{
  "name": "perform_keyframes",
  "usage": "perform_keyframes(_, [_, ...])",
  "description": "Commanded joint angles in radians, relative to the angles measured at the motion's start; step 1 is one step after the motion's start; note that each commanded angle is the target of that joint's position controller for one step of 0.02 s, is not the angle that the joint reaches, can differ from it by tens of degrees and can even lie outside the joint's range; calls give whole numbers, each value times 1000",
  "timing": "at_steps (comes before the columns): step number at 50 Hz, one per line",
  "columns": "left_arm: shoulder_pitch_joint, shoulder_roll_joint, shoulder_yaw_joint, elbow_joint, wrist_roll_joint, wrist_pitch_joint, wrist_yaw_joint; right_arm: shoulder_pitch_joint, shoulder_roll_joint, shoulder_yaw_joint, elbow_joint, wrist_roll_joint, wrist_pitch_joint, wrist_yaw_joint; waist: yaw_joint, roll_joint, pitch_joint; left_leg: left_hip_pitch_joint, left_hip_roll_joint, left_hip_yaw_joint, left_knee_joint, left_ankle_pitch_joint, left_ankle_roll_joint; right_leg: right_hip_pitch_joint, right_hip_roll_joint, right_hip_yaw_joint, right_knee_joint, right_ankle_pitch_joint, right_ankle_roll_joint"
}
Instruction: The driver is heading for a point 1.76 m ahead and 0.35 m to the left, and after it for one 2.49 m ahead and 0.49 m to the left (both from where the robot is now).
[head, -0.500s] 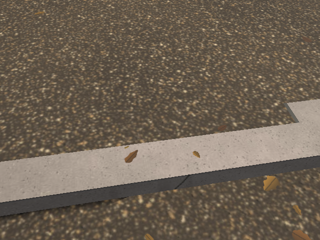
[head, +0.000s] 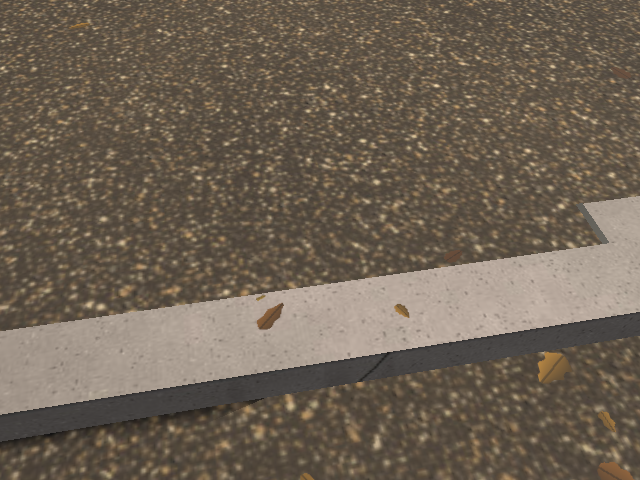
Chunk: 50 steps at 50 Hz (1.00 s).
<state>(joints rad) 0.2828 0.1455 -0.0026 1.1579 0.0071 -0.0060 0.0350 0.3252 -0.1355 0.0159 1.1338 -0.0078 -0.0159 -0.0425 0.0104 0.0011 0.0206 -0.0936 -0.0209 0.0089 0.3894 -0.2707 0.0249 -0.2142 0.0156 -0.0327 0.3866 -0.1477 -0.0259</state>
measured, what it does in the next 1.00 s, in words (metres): stands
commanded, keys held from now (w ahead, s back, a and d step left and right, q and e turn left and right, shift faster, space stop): no key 1.00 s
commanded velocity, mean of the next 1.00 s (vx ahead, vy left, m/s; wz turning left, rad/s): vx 0.00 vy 0.00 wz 0.00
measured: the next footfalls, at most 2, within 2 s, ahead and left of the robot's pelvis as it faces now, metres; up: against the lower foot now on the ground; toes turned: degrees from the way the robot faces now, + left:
right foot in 1.34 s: +0.18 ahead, -0.12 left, +0.00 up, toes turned -4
left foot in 1.86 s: +0.50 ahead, +0.03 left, +0.00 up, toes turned +12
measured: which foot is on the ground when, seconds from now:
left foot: down 0.00-1.00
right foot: down 0.00-1.00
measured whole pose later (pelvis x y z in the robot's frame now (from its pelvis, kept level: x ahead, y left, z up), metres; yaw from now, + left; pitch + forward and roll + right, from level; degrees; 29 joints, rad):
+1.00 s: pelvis +0.02 +0.01 +0.00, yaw +0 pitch -1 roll +0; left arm 0.30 0.12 0.00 1.19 0.01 0.00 0.04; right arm 0.36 -0.11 0.02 1.15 -0.01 -0.03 -0.05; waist 0.01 0.00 0.03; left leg -0.06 -0.03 0.01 0.38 -0.30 0.04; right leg -0.19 0.00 -0.03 0.40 -0.19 -0.01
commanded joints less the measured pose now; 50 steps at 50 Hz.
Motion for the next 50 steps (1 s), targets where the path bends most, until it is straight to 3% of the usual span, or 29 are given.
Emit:
perform_keyframes(1, [59, 74, 11, -3, 0, -3, 4, 80, -71, -10, -2, 0, -4, -3, -1, 9, 59, -120, 111, -99, -95, 94, 28, 60, -102, 113, -51, 65, -17])
perform_keyframes(50, [90, 41, 10, 29, -1, -1, 10, 137, -39, -9, 13, -1, -13, -9, -3, 9, 74, -80, 112, -94, -93, 183, 33, 72, -108, 99, -27, 114, -7])
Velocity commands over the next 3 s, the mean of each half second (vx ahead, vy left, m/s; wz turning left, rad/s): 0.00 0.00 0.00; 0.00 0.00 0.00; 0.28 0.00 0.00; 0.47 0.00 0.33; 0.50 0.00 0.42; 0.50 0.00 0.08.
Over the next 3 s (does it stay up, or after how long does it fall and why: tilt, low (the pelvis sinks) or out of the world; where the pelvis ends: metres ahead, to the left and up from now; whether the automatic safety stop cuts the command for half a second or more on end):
stays up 1.00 0.13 0.10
